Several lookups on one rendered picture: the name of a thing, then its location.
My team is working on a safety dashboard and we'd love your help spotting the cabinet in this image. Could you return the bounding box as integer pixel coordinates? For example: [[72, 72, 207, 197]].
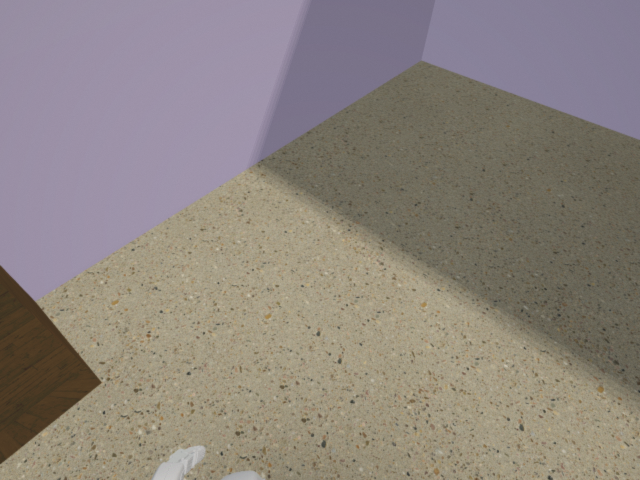
[[0, 266, 102, 464]]

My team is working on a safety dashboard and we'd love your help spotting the robot left hand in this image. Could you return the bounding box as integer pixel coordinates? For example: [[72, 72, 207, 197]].
[[151, 446, 206, 480]]

